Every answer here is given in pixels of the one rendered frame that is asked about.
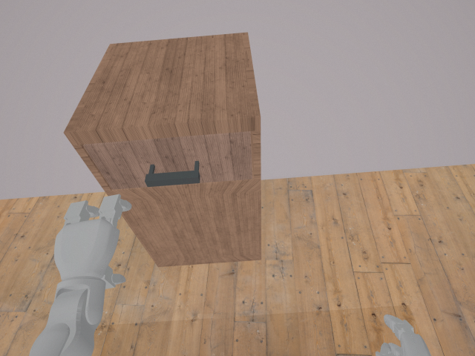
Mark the robot left hand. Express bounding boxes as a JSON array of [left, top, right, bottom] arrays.
[[54, 194, 131, 289]]

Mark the cabinet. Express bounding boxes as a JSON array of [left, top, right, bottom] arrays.
[[64, 32, 261, 267]]

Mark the handle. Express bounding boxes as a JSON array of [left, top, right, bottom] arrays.
[[145, 161, 200, 187]]

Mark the robot left forearm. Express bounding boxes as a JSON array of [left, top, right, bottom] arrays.
[[29, 276, 106, 356]]

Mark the drawer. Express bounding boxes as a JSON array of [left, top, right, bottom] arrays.
[[83, 131, 252, 190]]

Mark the robot right hand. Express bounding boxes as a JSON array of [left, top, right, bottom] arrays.
[[376, 314, 431, 356]]

